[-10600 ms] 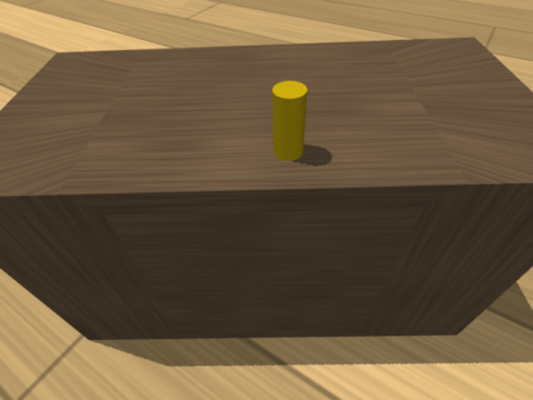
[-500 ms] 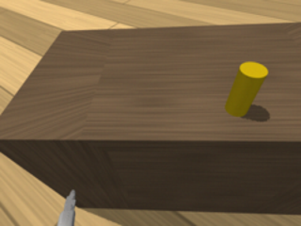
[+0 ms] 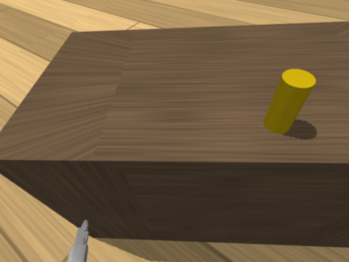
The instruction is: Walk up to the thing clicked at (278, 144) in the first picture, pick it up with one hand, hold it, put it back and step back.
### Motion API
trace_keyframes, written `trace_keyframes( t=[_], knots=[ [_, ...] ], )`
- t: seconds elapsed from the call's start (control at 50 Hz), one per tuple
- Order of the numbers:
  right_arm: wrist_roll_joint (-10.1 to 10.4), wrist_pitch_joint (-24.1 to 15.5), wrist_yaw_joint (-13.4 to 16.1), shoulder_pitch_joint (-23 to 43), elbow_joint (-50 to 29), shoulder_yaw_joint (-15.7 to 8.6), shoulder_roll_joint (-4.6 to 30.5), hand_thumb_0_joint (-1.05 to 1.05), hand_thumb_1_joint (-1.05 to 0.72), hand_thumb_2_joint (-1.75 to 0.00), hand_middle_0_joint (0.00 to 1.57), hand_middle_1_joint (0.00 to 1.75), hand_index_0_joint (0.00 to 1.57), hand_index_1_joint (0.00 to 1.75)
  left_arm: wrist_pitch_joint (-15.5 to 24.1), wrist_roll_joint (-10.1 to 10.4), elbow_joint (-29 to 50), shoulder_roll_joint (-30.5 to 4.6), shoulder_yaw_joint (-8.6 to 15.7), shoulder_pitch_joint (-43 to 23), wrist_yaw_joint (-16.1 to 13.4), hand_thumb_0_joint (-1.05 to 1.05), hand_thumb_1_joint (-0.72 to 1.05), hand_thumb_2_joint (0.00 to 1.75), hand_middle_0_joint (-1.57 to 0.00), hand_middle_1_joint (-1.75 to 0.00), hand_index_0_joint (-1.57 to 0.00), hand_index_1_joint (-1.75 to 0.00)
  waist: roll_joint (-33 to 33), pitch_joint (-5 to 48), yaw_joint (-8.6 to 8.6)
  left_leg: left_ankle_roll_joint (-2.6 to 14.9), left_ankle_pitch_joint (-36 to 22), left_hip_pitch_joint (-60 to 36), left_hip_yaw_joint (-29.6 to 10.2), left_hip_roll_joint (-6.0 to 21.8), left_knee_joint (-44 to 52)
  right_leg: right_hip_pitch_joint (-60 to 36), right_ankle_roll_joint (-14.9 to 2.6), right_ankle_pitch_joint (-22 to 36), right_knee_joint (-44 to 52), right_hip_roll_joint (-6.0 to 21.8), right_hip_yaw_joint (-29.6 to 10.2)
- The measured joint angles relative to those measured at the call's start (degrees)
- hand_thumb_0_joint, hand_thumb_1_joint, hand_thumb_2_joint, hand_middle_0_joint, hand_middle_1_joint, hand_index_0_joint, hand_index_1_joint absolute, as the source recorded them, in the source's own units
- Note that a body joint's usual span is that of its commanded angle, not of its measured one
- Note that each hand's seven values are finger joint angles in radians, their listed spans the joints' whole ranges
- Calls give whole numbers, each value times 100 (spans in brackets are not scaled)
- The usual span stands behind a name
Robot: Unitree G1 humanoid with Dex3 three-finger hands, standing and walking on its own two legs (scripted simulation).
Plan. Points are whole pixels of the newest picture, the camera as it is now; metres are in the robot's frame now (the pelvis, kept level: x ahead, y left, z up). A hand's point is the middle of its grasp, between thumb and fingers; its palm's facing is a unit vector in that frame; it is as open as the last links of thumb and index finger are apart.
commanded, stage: go down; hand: right
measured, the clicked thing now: (286, 103) +0.46 -0.21 +0.11
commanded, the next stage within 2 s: approach in 0.34 s
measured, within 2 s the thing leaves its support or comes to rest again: neither
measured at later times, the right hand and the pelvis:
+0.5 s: hand out of the picture +0.36 -0.40 +0.22, palm faces +0.24 +0.97 -0.01, open 17.6 cm; pelvis +0.00 +0.00 +0.00, yaw +0 degrees
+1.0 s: hand (325, 115) +0.44 -0.29 +0.10, palm faces +0.14 +0.99 +0.03, open 17.5 cm; pelvis -0.02 +0.00 -0.02, yaw +1 degrees
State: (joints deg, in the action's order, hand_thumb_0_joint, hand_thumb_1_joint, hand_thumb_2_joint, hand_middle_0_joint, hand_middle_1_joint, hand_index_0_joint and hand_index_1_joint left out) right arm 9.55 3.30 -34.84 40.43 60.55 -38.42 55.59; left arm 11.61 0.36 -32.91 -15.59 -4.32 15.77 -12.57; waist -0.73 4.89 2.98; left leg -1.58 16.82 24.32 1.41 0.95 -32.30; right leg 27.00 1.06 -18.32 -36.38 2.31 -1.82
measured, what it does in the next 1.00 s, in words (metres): stands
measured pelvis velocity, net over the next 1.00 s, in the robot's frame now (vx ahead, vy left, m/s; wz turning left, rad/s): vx -0.02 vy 0.00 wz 0.02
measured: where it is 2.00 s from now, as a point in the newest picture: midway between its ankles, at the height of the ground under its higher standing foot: outside the picture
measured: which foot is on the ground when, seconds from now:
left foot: down 0.00-1.00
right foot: down 0.00-1.00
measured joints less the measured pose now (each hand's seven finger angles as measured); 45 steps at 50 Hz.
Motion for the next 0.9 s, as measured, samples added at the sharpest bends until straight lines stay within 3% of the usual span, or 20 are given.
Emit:
trace_keyframes(
  t=[0.22,0.42,0.54,0.62,0.74,0.9],
  knots=[
    [42,89,-45,39,-41,120,-41,-1,59,-6,4,5,5,5,13,4,18,10,23,-82,-16,-1,-54,6,-5,-6,-5,-6,-18,52,-11,-15,30,-54,10,18,1,-37,-13,-36,-20,-18,-9],
    [10,87,-34,-72,-107,5,-80,-1,58,-6,4,6,5,6,-28,-3,-17,27,21,34,9,-1,-54,6,-6,-6,-5,-6,-9,15,-36,-20,29,-20,-7,19,-38,-13,-19,-36,-53,-20,5],
    [25,79,10,120,-117,152,-113,-1,58,-6,4,5,4,5,-7,-2,-93,21,22,-69,-27,-1,-55,6,-6,-6,-5,-6,4,8,-40,-21,12,-23,5,24,-41,-4,-19,-20,-68,-26,-9],
    [36,68,58,219,49,405,-157,-1,57,-6,3,5,4,5,48,-24,46,17,71,-55,-7,-1,-55,6,-6,-6,-5,-6,-13,38,-17,-23,1,3,3,34,-49,15,-18,0,-58,-36,-7],
    [117,-210,166,198,211,757,-556,-1,57,-6,3,5,4,5,151,-62,163,34,14,14,100,-1,-55,5,-6,-6,-5,-6,13,23,33,-12,11,170,-12,30,-161,147,-8,17,-107,-31,4],
    [85,-924,660,143,232,751,-1292,-1,57,-7,3,5,4,5,179,-168,241,97,79,4,275,-1,-54,5,-7,-6,-6,-6,107,-51,241,14,147,748,-55,-31,-637,679,25,-119,-541,30,25]
  ],
)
